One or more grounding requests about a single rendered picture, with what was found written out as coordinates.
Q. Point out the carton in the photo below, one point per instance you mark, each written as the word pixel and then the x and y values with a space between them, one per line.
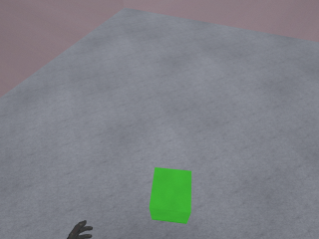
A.
pixel 171 195

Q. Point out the left robot hand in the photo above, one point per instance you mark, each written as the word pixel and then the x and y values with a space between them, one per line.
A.
pixel 79 228

